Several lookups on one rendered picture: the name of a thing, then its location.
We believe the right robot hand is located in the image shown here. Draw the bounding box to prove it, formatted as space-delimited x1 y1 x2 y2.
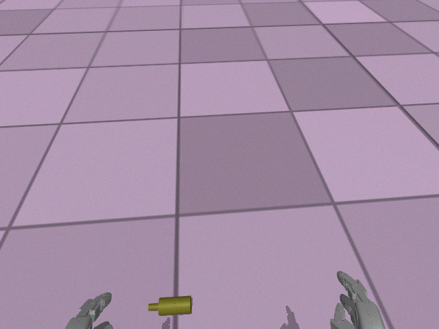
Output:
330 271 385 329

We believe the bottle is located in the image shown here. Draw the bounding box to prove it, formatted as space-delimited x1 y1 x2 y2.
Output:
148 296 191 315

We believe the left robot hand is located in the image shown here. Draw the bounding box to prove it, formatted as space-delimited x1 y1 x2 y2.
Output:
65 292 113 329

